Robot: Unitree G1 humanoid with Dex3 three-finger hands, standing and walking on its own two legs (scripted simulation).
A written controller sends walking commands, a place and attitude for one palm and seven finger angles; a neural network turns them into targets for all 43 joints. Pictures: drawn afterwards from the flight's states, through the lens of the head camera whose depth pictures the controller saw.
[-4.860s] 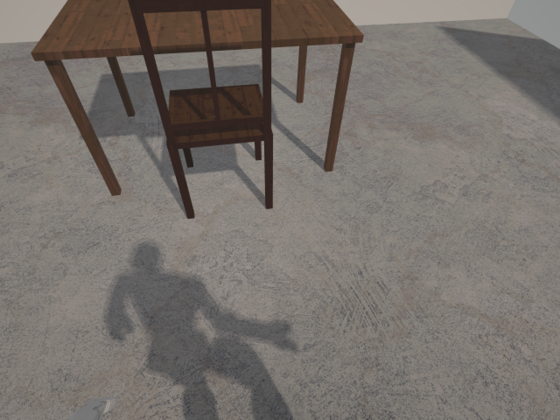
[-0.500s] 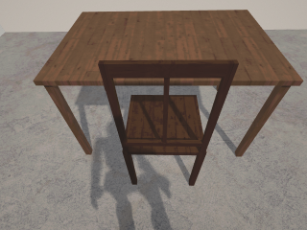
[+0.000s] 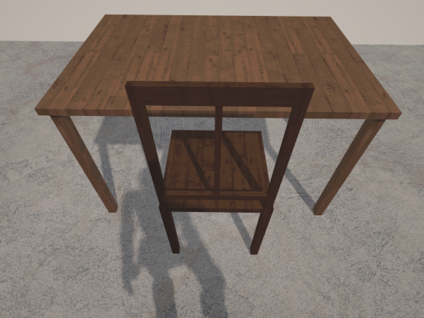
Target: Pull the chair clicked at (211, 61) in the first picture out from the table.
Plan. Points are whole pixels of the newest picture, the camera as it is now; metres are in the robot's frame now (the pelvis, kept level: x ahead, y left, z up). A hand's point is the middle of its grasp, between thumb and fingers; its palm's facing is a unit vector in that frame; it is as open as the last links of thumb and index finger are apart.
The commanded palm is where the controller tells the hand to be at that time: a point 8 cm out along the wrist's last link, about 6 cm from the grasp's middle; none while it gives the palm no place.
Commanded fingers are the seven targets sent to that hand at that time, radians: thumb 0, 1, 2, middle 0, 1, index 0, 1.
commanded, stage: look again from close up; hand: left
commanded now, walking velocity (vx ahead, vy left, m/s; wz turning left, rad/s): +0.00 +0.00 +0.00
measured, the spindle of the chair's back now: (217, 157) +0.53 +0.01 -0.07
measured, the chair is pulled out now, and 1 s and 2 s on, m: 0.00 0.00 0.00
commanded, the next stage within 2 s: shuffle to correct the standing spot in 0.78 s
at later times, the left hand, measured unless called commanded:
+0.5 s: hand out of the picture +0.03 +0.20 -0.18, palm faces +0.01 -0.98 -0.19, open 7.3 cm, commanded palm none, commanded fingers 0.00 0.90 0.90 -0.20 -0.30 -0.20 -0.30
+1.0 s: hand out of the picture +0.00 +0.21 -0.18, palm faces +0.00 -0.99 -0.17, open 7.3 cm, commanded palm none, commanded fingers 0.00 0.90 0.90 -0.20 -0.30 -0.20 -0.30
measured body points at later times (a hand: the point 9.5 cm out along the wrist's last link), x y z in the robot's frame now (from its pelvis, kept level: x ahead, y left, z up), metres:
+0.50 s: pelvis +0.03 +0.03 -0.01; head +0.04 +0.04 +0.44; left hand +0.03 +0.25 -0.17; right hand +0.05 -0.20 -0.16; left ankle +0.04 +0.12 -0.74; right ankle -0.03 -0.09 -0.74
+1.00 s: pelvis +0.03 +0.04 +0.00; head +0.04 +0.05 +0.45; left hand +0.00 +0.26 -0.17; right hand +0.04 -0.19 -0.16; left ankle +0.04 +0.12 -0.74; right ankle -0.03 -0.09 -0.74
